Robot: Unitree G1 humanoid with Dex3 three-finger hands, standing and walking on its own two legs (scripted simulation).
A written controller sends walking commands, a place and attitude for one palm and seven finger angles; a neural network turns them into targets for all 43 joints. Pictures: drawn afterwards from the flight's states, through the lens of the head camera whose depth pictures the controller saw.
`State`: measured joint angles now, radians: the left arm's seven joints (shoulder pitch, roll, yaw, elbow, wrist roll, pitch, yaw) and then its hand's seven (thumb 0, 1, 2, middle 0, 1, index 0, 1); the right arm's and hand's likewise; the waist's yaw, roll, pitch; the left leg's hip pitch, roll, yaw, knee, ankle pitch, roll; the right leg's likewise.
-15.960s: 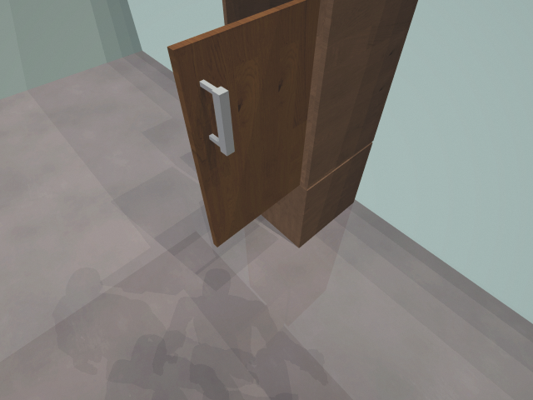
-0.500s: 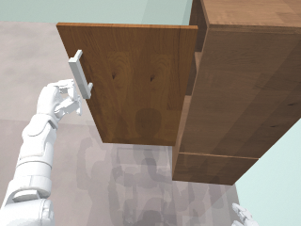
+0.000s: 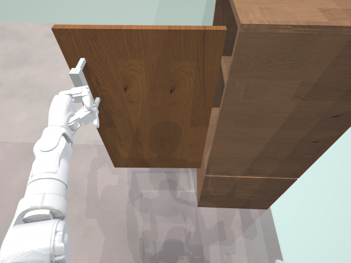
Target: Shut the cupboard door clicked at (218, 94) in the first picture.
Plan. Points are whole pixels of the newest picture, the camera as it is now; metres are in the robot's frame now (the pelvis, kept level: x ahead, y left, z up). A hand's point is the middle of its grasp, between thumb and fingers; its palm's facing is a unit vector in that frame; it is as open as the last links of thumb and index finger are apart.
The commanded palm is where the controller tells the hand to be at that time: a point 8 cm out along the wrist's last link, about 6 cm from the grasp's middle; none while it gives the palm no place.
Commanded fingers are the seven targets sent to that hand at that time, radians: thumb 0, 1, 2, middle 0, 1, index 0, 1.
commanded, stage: push the door shut along its arc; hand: left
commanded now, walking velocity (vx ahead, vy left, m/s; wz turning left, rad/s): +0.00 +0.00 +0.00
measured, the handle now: (88, 89) +0.50 +0.22 +0.12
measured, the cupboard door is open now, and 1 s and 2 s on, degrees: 92 80 70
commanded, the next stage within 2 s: pull the fist back off the door in 1.84 s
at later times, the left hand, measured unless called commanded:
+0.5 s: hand (92, 105) +0.43 +0.19 +0.13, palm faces -0.07 -1.00 -0.03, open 3.1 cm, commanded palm +0.44 +0.24 +0.13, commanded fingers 0.00 0.90 0.90 -1.30 -1.50 -1.30 -1.50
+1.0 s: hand (100, 88) +0.49 +0.19 +0.13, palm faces -0.18 -0.98 +0.00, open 3.2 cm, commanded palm +0.50 +0.22 +0.13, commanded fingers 0.00 0.90 0.90 -1.30 -1.50 -1.30 -1.50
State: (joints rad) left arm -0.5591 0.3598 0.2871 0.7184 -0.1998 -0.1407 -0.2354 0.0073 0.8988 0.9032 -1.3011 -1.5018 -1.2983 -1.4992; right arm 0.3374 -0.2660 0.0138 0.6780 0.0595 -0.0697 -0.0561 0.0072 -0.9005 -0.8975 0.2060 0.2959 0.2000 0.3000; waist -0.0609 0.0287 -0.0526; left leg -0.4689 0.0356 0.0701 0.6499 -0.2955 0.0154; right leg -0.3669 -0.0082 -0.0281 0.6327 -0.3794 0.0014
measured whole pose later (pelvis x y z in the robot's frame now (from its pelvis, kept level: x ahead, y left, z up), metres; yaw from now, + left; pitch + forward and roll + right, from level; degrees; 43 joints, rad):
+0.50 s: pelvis -0.01 -0.01 -0.01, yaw +2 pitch +8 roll -1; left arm -0.81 0.47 0.27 1.04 -0.20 -0.20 -0.37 0.01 0.88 0.95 -1.30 -1.50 -1.30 -1.50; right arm 0.31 -0.30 0.02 0.70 0.06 -0.07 -0.07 0.00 -0.90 -0.90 0.21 0.30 0.20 0.30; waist -0.08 0.02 -0.04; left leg -0.55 0.04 0.03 0.70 -0.29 0.01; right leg -0.44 0.00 -0.07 0.68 -0.39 -0.01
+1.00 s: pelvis -0.02 +0.01 -0.02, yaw +1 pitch +16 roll -3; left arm -1.12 0.60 0.26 1.28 -0.17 -0.21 -0.45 0.01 0.90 0.90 -1.30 -1.50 -1.34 -1.50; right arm 0.41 -0.30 0.02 0.77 0.02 -0.11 -0.07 0.00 -0.90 -0.90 0.21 0.30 0.20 0.30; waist -0.17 0.03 -0.05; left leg -0.78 0.04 0.02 0.81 -0.30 0.02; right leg -0.64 0.00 -0.07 0.77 -0.39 0.00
